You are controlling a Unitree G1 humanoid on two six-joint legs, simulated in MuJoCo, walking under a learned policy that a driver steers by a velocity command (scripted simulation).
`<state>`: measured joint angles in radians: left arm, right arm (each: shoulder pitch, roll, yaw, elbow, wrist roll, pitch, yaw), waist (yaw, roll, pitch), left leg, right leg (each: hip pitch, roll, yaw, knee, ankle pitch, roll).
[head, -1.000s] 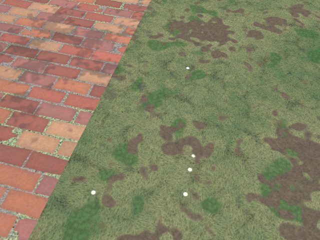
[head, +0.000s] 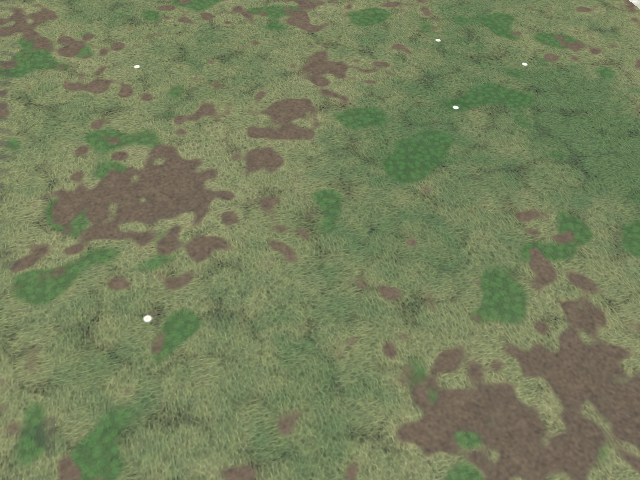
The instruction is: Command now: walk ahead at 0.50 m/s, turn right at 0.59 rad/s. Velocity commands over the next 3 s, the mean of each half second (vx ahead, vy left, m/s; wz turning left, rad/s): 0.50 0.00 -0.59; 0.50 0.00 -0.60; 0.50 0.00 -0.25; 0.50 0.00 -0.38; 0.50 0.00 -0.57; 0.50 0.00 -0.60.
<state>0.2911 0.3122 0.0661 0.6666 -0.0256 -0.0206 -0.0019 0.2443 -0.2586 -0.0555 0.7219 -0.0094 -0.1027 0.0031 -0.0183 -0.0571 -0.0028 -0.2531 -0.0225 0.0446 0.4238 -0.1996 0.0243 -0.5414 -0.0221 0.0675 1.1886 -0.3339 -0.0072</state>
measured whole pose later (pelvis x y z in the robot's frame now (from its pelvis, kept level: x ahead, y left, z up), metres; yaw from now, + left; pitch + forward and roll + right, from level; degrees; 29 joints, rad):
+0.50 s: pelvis +0.25 -0.09 -0.01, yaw -18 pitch +1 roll +0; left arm 0.24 0.29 0.07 0.62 -0.01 -0.04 -0.04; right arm 0.20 -0.31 -0.05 0.76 0.00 -0.11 0.00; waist -0.01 0.02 0.06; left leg -0.47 0.08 -0.04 1.19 -0.35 -0.01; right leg -0.35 0.10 0.01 0.49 -0.17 -0.10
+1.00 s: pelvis +0.53 -0.13 +0.00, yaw -36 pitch +1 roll +1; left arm 0.31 0.31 0.07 0.68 -0.03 -0.02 0.01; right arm 0.21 -0.26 -0.06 0.74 -0.01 -0.10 0.01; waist -0.01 -0.05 0.02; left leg -0.27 -0.02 0.05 0.44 -0.19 0.02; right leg -0.49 -0.01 0.08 1.19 -0.35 -0.01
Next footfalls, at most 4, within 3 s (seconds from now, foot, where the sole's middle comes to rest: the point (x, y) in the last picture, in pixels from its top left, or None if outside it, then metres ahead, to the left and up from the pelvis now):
0.34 right None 0.32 -0.18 -0.78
0.84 left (351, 413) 0.65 -0.08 -0.78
1.34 right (517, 393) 0.70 -0.46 -0.78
1.86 left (496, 267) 1.06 -0.49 -0.78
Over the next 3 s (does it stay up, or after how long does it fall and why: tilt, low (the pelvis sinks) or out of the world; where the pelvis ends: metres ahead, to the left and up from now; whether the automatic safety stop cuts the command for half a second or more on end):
stays up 1.12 -1.01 -0.01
